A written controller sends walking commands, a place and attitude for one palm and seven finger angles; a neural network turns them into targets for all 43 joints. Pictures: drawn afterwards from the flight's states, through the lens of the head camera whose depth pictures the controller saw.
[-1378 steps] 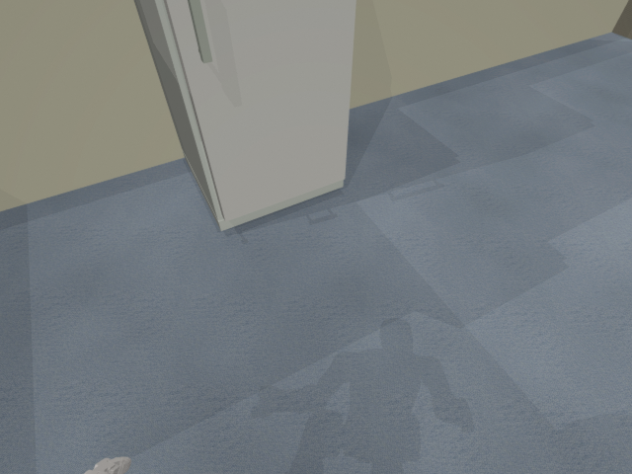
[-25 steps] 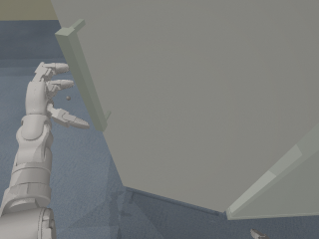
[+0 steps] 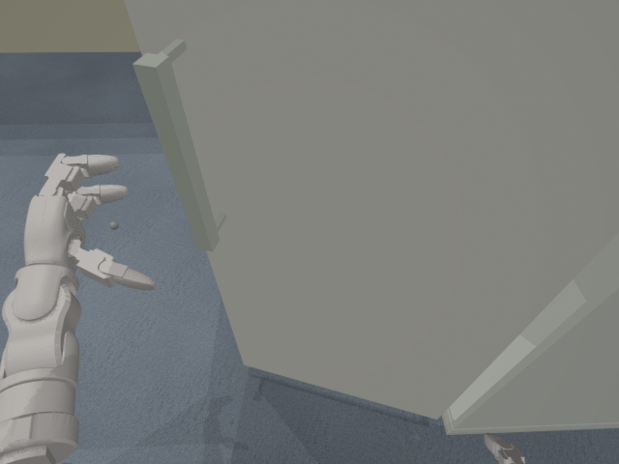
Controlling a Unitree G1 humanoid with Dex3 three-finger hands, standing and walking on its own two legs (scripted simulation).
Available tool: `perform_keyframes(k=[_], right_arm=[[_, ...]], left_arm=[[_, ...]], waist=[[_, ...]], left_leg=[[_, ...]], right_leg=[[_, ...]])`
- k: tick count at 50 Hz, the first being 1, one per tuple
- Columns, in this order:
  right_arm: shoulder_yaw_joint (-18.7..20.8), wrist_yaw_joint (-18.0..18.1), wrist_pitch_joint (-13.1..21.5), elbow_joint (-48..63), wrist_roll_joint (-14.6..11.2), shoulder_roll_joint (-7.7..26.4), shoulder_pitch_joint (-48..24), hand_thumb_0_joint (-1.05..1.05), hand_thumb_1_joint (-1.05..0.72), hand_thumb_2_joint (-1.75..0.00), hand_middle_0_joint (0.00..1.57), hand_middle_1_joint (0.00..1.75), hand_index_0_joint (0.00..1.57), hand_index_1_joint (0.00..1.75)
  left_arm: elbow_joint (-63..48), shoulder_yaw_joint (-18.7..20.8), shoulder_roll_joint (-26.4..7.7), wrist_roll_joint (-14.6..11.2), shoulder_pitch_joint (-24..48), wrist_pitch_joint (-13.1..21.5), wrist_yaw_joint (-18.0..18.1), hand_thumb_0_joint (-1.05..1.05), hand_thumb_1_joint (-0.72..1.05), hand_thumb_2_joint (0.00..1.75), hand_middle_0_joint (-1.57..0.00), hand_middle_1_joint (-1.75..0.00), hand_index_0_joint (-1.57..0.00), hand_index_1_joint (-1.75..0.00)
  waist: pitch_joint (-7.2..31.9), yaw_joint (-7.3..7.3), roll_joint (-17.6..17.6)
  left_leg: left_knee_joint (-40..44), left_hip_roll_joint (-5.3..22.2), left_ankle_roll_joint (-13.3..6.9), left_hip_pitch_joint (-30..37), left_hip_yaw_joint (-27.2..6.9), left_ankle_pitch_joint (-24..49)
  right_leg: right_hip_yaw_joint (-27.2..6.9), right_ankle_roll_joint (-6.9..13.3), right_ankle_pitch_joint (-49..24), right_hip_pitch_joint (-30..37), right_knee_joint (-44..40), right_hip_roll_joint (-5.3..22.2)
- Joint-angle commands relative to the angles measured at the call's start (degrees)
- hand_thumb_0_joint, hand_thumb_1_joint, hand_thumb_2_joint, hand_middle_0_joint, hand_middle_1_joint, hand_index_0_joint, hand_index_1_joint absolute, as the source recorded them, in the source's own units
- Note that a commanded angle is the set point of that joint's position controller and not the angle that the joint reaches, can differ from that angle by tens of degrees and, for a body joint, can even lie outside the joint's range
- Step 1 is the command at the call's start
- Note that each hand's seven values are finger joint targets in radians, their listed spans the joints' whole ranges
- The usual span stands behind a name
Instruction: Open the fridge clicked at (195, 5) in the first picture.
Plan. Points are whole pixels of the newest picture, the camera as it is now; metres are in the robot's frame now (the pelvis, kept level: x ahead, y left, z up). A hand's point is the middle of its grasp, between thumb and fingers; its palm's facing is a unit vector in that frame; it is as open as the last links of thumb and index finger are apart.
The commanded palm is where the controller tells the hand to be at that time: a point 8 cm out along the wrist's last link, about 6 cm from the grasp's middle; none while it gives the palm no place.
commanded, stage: slip the hand off the handle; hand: left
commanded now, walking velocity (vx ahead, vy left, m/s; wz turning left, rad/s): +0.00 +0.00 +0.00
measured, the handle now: (195, 161) +0.45 +0.19 +0.16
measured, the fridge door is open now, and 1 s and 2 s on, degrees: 73 73 73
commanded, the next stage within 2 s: draw the hand back to the body in 0.30 s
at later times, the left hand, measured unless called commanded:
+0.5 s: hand (87, 270) +0.28 +0.26 +0.15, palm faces +0.19 -0.98 -0.10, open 14.7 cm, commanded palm +0.24 +0.31 +0.16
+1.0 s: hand (59, 301) +0.23 +0.26 +0.16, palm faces +0.23 -0.96 -0.19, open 14.3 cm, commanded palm +0.19 +0.30 +0.17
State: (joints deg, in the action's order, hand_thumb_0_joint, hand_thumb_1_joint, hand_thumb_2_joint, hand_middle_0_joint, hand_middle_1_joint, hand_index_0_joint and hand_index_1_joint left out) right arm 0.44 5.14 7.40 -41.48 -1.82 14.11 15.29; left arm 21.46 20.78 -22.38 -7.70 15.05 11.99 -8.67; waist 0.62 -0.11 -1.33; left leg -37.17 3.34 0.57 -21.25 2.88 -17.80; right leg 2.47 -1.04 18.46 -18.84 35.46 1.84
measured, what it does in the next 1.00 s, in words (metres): stands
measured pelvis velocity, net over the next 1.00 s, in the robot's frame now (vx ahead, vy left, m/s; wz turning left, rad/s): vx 0.00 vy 0.00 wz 0.02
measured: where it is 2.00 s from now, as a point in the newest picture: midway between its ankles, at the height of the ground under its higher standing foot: outside the picture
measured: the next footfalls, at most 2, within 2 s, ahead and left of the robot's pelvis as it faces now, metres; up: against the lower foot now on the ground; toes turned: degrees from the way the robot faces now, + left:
none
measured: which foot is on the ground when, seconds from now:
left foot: down 0.00-1.00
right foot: down 0.00-1.00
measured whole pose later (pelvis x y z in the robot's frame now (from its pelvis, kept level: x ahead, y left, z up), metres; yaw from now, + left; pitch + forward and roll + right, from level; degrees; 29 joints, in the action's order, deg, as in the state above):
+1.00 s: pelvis +0.00 +0.00 +0.01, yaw +1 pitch -5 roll -1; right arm -2.9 7.1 14.5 -37.8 -1.5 14.7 10.4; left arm -6.4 20.8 -22.1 -14.0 -7.6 -3.1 -11.9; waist -1.8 -3.8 -2.5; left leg -30.5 3.1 1.0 -10.6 1.7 -15.1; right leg 3.8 -0.8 15.8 -7.3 28.0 1.6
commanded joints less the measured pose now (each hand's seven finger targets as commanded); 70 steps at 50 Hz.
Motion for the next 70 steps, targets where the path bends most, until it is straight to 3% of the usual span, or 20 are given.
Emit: perform_keyframes(k=[1, 14, 21, 22, 23, 26, 31, 33, 36, 43, 46, 47, 48, 49, 53, 58, 60, 65, 67, 70], right_arm=[[1.9, 1.4, 3.4, 7.7, -0.3, 7.9, -4.8, 0.00, -0.90, -0.90, 0.20, 0.30, 0.20, 0.30], [0.8, 1.8, 5.2, 9.5, -0.5, 7.2, -9.0, 0.00, -0.90, -0.90, 0.20, 0.30, 0.20, 0.30], [0.4, 3.0, 6.4, 7.8, -0.4, 7.3, -9.7, 0.00, -0.90, -0.90, 0.20, 0.30, 0.20, 0.30], [0.1, 3.7, 6.5, 8.0, -1.8, 8.7, -10.5, 0.00, -0.90, -0.90, 0.20, 0.30, 0.20, 0.30], [0.0, 4.4, 6.7, 9.0, -2.5, 8.7, -11.2, 0.00, -0.90, -0.90, 0.20, 0.30, 0.20, 0.30], [-1.1, 5.4, 6.9, 10.6, -2.5, 8.5, -12.2, 0.00, -0.90, -0.90, 0.20, 0.30, 0.20, 0.30], [-0.8, 3.2, 7.5, 12.8, -2.3, 8.3, -10.6, 0.00, -0.90, -0.90, 0.20, 0.30, 0.20, 0.30], [-0.8, 2.3, 7.9, 13.9, -2.6, 8.1, -10.9, 0.00, -0.90, -0.90, 0.20, 0.30, 0.20, 0.30], [-0.6, 1.9, 8.2, 14.9, -3.0, 8.2, -10.9, 0.00, -0.90, -0.90, 0.20, 0.30, 0.20, 0.30], [-0.9, 3.2, 9.6, 14.0, -2.0, 8.4, -11.6, 0.00, -0.90, -0.90, 0.20, 0.30, 0.20, 0.30], [-1.4, 3.4, 10.0, 13.4, -2.0, 7.9, -12.0, 0.00, -0.90, -0.90, 0.20, 0.30, 0.20, 0.30], [-0.8, 2.5, 10.6, 13.1, 0.9, 6.6, -11.6, 0.00, -0.90, -0.90, 0.20, 0.30, 0.20, 0.30], [-1.1, 2.4, 10.9, 11.7, 1.7, 6.1, -12.4, 0.00, -0.90, -0.90, 0.20, 0.30, 0.20, 0.30], [-0.8, 2.2, 10.4, 10.9, 1.6, 6.2, -12.0, 0.00, -0.90, -0.90, 0.20, 0.30, 0.20, 0.30], [0.3, 1.5, 9.3, 9.8, 2.3, 6.5, -11.9, 0.00, -0.90, -0.90, 0.20, 0.30, 0.20, 0.30], [0.6, 2.0, 8.2, 8.6, 2.7, 6.1, -12.9, 0.00, -0.90, -0.90, 0.20, 0.30, 0.20, 0.30], [0.6, 2.0, 7.7, 8.5, 2.8, 5.8, -13.5, 0.00, -0.90, -0.90, 0.20, 0.30, 0.20, 0.30], [0.7, 1.3, 7.1, 8.6, 3.0, 5.4, -13.6, 0.00, -0.90, -0.90, 0.20, 0.30, 0.20, 0.30], [1.0, 1.0, 6.6, 8.9, 3.1, 5.6, -13.6, 0.00, -0.90, -0.90, 0.20, 0.30, 0.20, 0.30], [1.1, 0.8, 5.5, 9.3, 2.8, 5.2, -13.6, 0.00, -0.90, -0.90, 0.20, 0.30, 0.20, 0.30]], left_arm=[[-15.5, 3.5, -14.8, -1.9, 18.1, 3.0, -0.1, 0.00, -0.55, 0.20, -0.25, -1.15, -0.25, -1.15], [-23.1, 4.7, -13.1, -4.6, 5.3, 1.0, -2.2, 0.00, -0.55, 0.20, -0.25, -1.15, -0.25, -1.15], [-23.4, 3.3, -12.8, -5.1, 10.9, 1.4, -3.0, 0.00, -0.55, 0.20, -0.25, -1.15, -0.25, -1.15], [-17.7, 1.4, -12.5, -9.7, 8.9, -4.2, -8.2, 0.00, -0.55, 0.20, -0.25, -1.15, -0.25, -1.15], [-21.7, 3.2, -15.9, -11.3, 12.1, -6.9, -11.0, 0.00, -0.55, 0.20, -0.25, -1.15, -0.25, -1.15], [-21.8, 5.3, -19.4, -13.0, 12.4, -12.9, -16.5, 0.00, -0.55, 0.20, -0.25, -1.15, -0.25, -1.15], [-21.1, 11.1, -19.8, -15.8, -0.4, -13.4, -17.7, 0.00, -0.55, 0.20, -0.25, -1.15, -0.25, -1.15], [-22.9, 10.2, -17.7, -16.1, -4.0, -13.9, -17.4, 0.00, -0.55, 0.20, -0.25, -1.15, -0.25, -1.15], [-26.8, 7.4, -14.5, -15.8, -5.3, -15.3, -16.6, 0.00, -0.55, 0.20, -0.25, -1.15, -0.25, -1.15], [-37.8, 8.7, -16.4, -14.2, -3.9, -14.4, -13.9, 0.00, -0.48, 0.24, -0.25, -1.11, -0.25, -1.11], [-38.6, 7.5, -14.6, -14.2, -5.0, -14.4, -13.9, 0.00, -0.37, 0.29, -0.24, -1.04, -0.24, -1.04], [-45.5, 10.9, -19.8, -4.9, -4.7, -10.0, -0.6, 0.00, -0.33, 0.31, -0.24, -1.02, -0.24, -1.02], [-41.0, 6.1, -10.2, -4.1, -12.9, -9.3, 4.8, 0.00, -0.30, 0.32, -0.24, -1.00, -0.24, -1.00], [-40.0, 4.7, -7.7, -2.5, -17.4, -8.9, 8.2, 0.00, -0.26, 0.34, -0.24, -0.98, -0.24, -0.98], [-48.0, 3.8, -8.7, 1.8, -18.5, -5.8, 14.7, 0.00, -0.12, 0.41, -0.24, -0.89, -0.24, -0.89], [-46.8, 2.5, -7.8, 3.8, -17.8, -4.6, 17.5, 0.00, 0.07, 0.50, -0.23, -0.79, -0.23, -0.79], [-48.0, 2.1, -7.4, 4.3, -17.9, -4.2, 17.9, 0.00, 0.14, 0.53, -0.23, -0.75, -0.23, -0.75], [-50.3, 2.8, -7.2, 4.4, -24.8, -3.8, 18.2, 0.00, 0.32, 0.62, -0.22, -0.64, -0.22, -0.64], [-49.5, 4.3, -7.9, 4.3, -29.2, -4.1, 18.0, 0.00, 0.39, 0.65, -0.22, -0.60, -0.22, -0.60], [-50.5, 4.1, -7.1, 3.9, -30.2, -4.2, 17.5, 0.00, 0.50, 0.71, -0.21, -0.53, -0.21, -0.53]], waist=[[13.1, -0.38, -2.8], [10.5, -2.29, -1.7], [8.2, -0.73, -2.0], [10.0, -0.59, -0.9], [10.7, -1.08, -2.6], [11.7, -1.83, -3.2], [10.2, -3.67, 1.3], [9.5, -3.94, 0.8], [6.8, -3.26, -1.0], [8.0, -3.15, -3.3], [6.4, -3.14, -4.9], [0.9, -4.55, -4.4], [-1.3, -3.35, -2.3], [-2.0, -3.44, -0.4], [4.8, -3.56, -4.6], [2.5, -3.23, -1.2], [3.1, -3.48, -3.1], [3.5, -4.35, -3.8], [2.9, -4.88, -1.5], [0.6, -4.30, -1.1]], left_leg=[[6.8, -2.0, -1.0, 7.7, -2.2, 9.3], [7.2, -2.5, -0.9, 8.8, -1.7, 9.5], [7.4, -2.7, -1.0, 8.5, -1.9, 6.0], [8.2, -2.9, -1.6, 10.2, -1.8, 5.5], [8.5, -3.0, -1.8, 10.8, -2.0, 5.7], [9.0, -3.4, -2.1, 12.0, -2.7, 9.2], [8.9, -3.3, -1.7, 10.4, -2.6, 13.7], [8.6, -3.1, -1.5, 10.2, -1.9, 14.3], [9.4, -2.9, -1.4, 10.7, -1.7, 12.1], [10.5, -2.6, -1.5, 13.9, -2.2, 12.5], [11.7, -2.7, -1.3, 14.2, -2.3, 11.6], [12.0, -2.7, -0.4, 11.3, -1.0, 9.9], [12.8, -2.5, 0.0, 11.1, -0.9, 7.4], [13.5, -2.2, -0.1, 11.4, -0.8, 6.3], [15.4, -1.6, -0.5, 15.3, 0.1, 7.9], [17.2, -1.5, -1.0, 16.9, 0.5, 9.2], [17.8, -1.6, -0.9, 18.1, 0.4, 10.4], [18.1, -1.5, -0.5, 18.3, 0.1, 16.5], [17.8, -1.3, -0.5, 17.9, 0.3, 18.3], [17.8, -1.3, -0.6, 17.3, 0.9, 16.9]], right_leg=[[-0.2, 1.8, -9.4, 3.1, -5.2, -2.8], [-0.4, 1.6, -10.6, 5.3, -6.1, -2.1], [-0.9, 1.3, -6.3, 3.0, -7.8, -1.8], [-1.7, 1.6, -7.2, 6.7, -9.0, -1.4], [-2.0, 1.5, -7.9, 8.1, -9.6, -0.9], [-1.7, 1.5, -11.0, 10.1, -10.0, -1.0], [-0.9, 1.2, -17.6, 11.7, -8.8, -1.1], [-1.0, 1.2, -18.6, 11.6, -8.4, -0.9], [-0.3, 1.1, -14.8, 9.2, -9.2, -1.8], [0.3, 1.5, -13.2, 9.6, -10.3, -2.4], [0.8, 1.5, -11.9, 9.5, -11.0, -2.6], [-1.0, 1.6, -9.0, 8.4, -15.2, -1.8], [0.4, 1.5, -6.5, 7.6, -15.7, -1.6], [0.7, 1.4, -5.3, 8.0, -16.0, -1.7], [0.1, 1.8, -7.3, 12.5, -15.7, -1.6], [0.2, 1.5, -7.9, 13.5, -17.3, -1.8], [0.1, 1.7, -8.7, 14.4, -17.3, -1.9], [0.4, 1.9, -13.8, 17.3, -16.5, -2.0], [0.4, 1.8, -15.8, 18.1, -16.5, -2.0], [0.2, 1.5, -15.2, 16.9, -17.1, -1.9]])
